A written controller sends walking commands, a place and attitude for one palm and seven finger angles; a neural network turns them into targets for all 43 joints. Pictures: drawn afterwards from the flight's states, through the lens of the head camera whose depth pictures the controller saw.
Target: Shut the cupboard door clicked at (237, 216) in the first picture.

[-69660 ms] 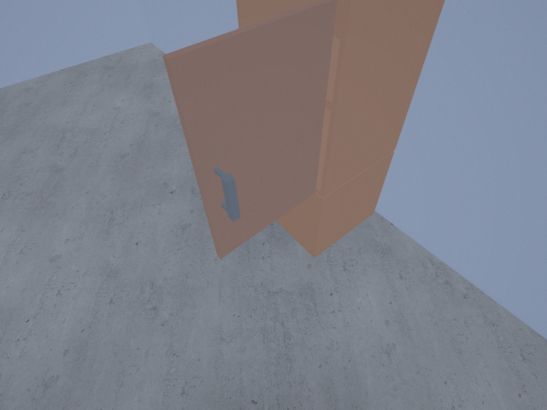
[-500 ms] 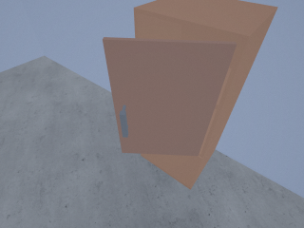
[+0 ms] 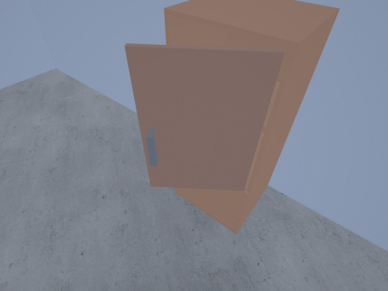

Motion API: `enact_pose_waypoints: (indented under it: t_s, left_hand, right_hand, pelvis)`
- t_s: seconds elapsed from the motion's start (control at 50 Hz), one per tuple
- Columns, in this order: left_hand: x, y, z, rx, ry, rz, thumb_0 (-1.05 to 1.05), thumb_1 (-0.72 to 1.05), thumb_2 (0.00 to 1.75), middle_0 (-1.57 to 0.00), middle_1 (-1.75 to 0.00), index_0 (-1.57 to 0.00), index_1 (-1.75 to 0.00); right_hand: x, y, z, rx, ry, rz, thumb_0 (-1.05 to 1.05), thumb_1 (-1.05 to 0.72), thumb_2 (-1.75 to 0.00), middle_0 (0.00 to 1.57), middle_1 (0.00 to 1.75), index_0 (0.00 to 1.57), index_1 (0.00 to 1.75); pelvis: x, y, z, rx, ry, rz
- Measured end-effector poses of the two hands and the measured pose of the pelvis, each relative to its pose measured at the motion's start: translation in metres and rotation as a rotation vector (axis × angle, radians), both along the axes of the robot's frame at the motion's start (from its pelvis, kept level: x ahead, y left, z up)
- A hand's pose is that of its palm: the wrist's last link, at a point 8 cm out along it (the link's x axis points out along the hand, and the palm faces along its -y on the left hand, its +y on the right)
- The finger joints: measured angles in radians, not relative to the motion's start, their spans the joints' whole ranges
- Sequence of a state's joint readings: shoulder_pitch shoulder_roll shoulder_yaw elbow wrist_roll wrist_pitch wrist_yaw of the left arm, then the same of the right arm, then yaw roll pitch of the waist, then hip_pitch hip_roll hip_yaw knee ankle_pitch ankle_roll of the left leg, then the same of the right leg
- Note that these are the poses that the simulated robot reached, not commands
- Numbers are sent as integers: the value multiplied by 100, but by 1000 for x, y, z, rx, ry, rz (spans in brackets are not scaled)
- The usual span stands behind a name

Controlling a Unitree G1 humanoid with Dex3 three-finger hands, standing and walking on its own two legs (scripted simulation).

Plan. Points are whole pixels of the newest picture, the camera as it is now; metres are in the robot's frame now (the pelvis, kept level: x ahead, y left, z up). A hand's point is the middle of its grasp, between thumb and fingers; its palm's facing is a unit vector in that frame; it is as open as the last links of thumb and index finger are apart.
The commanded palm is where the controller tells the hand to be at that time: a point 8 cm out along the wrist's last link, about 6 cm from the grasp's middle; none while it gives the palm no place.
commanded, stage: shuffle to correct the standing spot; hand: left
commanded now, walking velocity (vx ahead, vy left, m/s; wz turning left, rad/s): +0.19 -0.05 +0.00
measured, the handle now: (153, 146) +0.57 +0.18 -0.08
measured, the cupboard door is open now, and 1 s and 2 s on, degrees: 35 35 35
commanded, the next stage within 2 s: come to a stop and stand still in 0.80 s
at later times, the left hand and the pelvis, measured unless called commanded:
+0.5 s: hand out of the picture +0.08 +0.18 -0.16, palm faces -0.01 -0.98 -0.21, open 7.3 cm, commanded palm none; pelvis +0.02 -0.01 +0.00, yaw -2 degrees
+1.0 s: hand out of the picture +0.14 +0.16 -0.19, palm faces +0.03 -0.99 -0.14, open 7.3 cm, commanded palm none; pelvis +0.13 -0.01 +0.00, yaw -1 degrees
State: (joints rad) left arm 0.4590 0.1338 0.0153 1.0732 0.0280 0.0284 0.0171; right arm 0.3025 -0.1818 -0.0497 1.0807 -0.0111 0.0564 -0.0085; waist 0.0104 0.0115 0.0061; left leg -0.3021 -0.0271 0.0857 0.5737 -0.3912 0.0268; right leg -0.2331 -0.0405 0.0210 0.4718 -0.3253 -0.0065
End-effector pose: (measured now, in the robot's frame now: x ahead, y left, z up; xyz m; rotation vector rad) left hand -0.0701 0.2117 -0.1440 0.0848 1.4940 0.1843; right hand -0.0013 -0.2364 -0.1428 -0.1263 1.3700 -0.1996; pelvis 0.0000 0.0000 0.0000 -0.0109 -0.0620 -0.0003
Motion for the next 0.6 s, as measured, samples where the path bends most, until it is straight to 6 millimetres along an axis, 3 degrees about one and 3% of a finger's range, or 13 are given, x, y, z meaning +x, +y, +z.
enact_pose_waypoints:
  t_s: [0.08,0.18,0.32,0.42,0.54,0.6]
  left_hand:
    - [-23,-13,-6,-26,52,39,0,91,90,-20,-30,-20,-30]
    - [-8,-9,-27,-62,5,22,1,91,90,-20,-30,-20,-30]
    - [63,12,-9,-25,-152,-33,1,91,90,-20,-30,-20,-30]
    - [108,25,7,30,-214,-78,2,93,90,-19,-30,-19,-30]
    - [167,7,11,58,-266,-150,1,92,90,-19,-30,-19,-30]
    - [185,-9,6,56,-305,-143,1,92,90,-19,-30,-19,-30]
  right_hand:
    - [11,5,1,7,-54,-9,1,-91,-90,20,29,20,30]
    - [5,20,-7,-12,-105,-8,1,-91,-90,20,29,20,30]
    - [-38,42,0,29,-3,-52,1,-91,-90,20,29,20,30]
    - [-56,43,4,52,71,-90,1,-91,-90,20,29,21,30]
    - [-66,28,-3,75,158,-136,1,-90,-90,20,30,21,30]
    - [-58,14,-12,80,201,-123,1,-90,-90,20,30,20,30]
  pelvis:
    - [-6,0,-2,5,14,-4]
    - [-11,11,-17,-14,16,-2]
    - [-5,12,-2,5,25,-26]
    - [7,4,4,5,46,-31]
    - [28,-15,-2,21,63,-40]
    - [39,-24,-10,8,61,-31]
